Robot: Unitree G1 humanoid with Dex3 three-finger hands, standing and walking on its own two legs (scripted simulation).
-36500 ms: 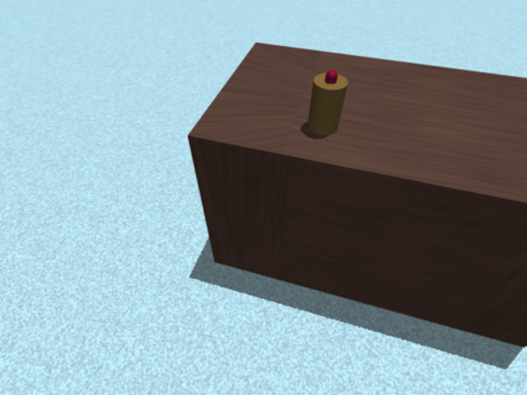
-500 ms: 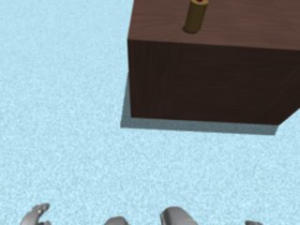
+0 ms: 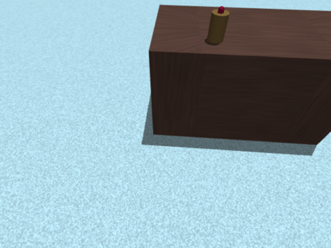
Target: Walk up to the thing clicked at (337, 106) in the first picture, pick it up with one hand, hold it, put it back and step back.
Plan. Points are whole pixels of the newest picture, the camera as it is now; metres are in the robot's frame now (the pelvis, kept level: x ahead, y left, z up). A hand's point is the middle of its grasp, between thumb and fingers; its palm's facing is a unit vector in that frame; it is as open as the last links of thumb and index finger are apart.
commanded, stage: step back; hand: right
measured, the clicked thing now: (218, 24) +1.14 -0.23 +0.02
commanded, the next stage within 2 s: stand in 0.64 s
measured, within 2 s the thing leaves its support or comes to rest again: neither
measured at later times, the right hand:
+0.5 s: hand out of the picture +0.13 -0.26 -0.15, palm faces -0.06 +0.93 -0.37, open 7.4 cm
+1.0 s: hand out of the picture +0.15 -0.25 -0.13, palm faces -0.01 +0.95 -0.33, open 7.4 cm
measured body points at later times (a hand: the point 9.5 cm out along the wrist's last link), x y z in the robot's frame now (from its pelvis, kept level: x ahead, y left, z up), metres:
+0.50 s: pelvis +0.04 +0.00 +0.00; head +0.06 +0.00 +0.45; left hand +0.10 +0.31 -0.12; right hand +0.13 -0.31 -0.12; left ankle +0.07 +0.12 -0.73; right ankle +0.01 -0.13 -0.73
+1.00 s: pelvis +0.04 +0.00 +0.02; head +0.05 +0.00 +0.47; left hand +0.13 +0.30 -0.11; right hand +0.15 -0.29 -0.11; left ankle +0.07 +0.12 -0.73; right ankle +0.01 -0.13 -0.73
